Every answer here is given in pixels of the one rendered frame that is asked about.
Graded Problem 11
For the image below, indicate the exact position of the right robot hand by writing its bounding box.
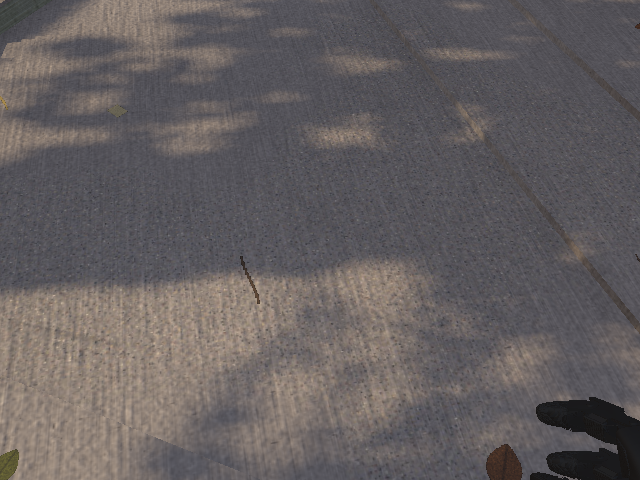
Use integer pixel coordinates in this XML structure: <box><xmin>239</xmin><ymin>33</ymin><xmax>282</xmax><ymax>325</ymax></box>
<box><xmin>530</xmin><ymin>397</ymin><xmax>640</xmax><ymax>480</ymax></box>

